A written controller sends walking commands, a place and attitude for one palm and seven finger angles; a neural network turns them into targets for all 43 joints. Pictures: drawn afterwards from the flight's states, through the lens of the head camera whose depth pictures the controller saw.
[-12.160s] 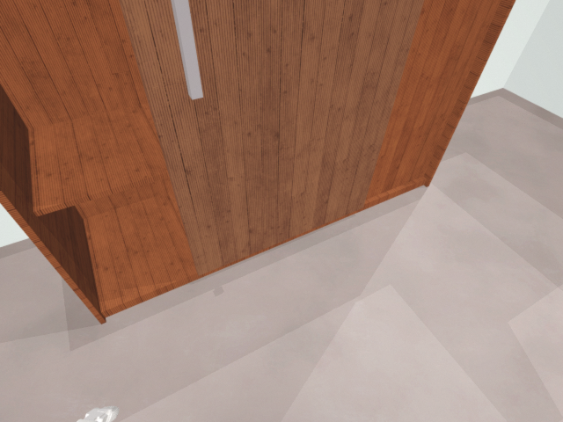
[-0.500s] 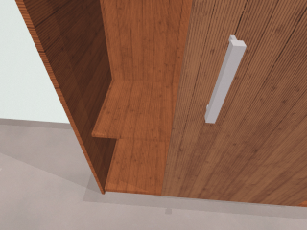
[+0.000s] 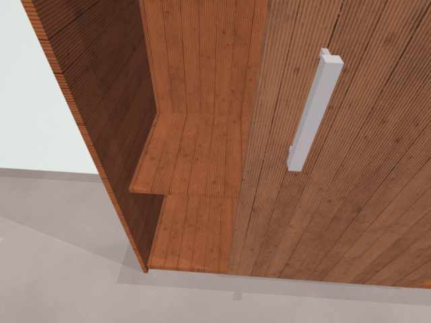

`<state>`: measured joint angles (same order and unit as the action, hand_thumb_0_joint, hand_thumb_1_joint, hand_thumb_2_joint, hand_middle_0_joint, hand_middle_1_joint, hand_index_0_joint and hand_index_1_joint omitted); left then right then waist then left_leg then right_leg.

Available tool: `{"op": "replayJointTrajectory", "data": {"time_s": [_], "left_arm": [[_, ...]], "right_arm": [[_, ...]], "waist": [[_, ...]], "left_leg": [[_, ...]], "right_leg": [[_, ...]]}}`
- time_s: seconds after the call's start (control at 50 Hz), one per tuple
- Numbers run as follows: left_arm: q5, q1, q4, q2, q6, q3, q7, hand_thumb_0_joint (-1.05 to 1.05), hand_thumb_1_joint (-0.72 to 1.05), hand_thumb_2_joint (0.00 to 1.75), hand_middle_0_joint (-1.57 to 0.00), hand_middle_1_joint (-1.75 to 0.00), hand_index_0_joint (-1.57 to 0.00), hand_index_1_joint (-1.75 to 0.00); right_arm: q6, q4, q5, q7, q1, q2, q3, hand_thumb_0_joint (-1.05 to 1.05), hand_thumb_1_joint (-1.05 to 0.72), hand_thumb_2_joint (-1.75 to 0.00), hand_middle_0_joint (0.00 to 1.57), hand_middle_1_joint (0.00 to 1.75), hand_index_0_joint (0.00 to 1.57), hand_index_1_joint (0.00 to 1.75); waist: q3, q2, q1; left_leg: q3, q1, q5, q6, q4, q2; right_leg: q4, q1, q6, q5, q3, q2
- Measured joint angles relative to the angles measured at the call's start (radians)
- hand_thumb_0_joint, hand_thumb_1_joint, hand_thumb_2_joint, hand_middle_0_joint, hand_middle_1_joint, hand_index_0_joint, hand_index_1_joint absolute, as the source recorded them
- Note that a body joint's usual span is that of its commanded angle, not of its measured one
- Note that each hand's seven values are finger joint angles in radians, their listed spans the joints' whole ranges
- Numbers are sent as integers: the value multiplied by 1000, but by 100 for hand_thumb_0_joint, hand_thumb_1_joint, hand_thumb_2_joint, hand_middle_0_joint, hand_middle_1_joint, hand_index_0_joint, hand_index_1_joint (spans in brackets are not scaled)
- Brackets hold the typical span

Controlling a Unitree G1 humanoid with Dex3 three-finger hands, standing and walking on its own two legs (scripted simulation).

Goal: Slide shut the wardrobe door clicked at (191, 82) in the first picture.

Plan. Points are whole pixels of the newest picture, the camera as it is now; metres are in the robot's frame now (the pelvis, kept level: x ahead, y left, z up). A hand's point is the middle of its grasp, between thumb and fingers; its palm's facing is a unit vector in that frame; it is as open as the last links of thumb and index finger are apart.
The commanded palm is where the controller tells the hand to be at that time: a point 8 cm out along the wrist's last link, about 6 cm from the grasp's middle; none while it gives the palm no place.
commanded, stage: look again from close up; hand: right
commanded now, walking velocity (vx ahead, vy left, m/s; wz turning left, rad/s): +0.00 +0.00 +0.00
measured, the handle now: (307, 115) +0.45 -0.14 +0.18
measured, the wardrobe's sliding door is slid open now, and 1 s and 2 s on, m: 0.37 0.37 0.37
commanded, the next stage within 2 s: raise the hand with hooked fingers in 0.80 s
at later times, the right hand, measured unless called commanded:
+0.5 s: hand out of the picture -0.04 -0.15 -0.18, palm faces +0.08 +0.98 -0.16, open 7.4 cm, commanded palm none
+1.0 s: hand out of the picture +0.04 -0.18 -0.13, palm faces +0.17 +0.95 -0.26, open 7.2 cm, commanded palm +0.10 -0.21 -0.05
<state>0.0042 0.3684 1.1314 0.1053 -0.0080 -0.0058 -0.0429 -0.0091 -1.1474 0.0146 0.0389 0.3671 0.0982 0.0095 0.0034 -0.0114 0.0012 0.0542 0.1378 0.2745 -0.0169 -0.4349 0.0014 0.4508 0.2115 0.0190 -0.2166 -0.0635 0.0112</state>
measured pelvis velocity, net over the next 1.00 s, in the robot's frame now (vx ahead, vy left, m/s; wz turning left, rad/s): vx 0.00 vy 0.01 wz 0.00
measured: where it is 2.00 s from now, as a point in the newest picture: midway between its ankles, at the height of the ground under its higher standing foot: outside the picture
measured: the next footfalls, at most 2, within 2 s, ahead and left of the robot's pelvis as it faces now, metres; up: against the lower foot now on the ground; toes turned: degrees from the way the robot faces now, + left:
none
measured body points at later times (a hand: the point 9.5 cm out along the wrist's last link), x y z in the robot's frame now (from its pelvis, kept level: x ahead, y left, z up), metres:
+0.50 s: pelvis +0.00 +0.00 +0.00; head -0.01 +0.01 +0.45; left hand -0.04 +0.20 -0.17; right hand -0.04 -0.20 -0.16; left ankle -0.02 +0.11 -0.74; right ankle +0.02 -0.11 -0.74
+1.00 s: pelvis +0.00 +0.01 -0.01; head +0.00 +0.02 +0.44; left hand +0.00 +0.23 -0.16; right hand +0.03 -0.23 -0.11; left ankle -0.02 +0.11 -0.74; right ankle +0.02 -0.11 -0.74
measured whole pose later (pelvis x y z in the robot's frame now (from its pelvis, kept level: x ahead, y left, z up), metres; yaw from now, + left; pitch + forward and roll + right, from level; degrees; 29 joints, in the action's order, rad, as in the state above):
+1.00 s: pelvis +0.00 +0.01 -0.01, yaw +0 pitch -1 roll +0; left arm -0.02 0.40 0.98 0.16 -0.15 -0.02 -0.07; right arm 0.05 -0.50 -0.08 0.11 0.54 0.17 -0.01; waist -0.02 -0.02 0.00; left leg 0.06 0.19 0.31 -0.03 -0.52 0.01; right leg 0.53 0.26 0.01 -0.25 -0.06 0.02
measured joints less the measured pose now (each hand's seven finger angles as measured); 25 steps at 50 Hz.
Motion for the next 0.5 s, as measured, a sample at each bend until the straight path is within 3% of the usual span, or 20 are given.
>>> {"op": "replayJointTrajectory", "data": {"time_s": [0.5], "left_arm": [[0, 1, -3, -2, 2, -1, 0, 0, 91, 89, -20, -30, -20, -30]], "right_arm": [[-1, 2, 0, 1, 4, 0, 3, 0, -91, -90, 20, 30, 20, 30]], "waist": [[4, -4, 1]], "left_leg": [[9, 1, 2, -5, -4, 3]], "right_leg": [[6, 5, -5, 1, 9, 3]]}}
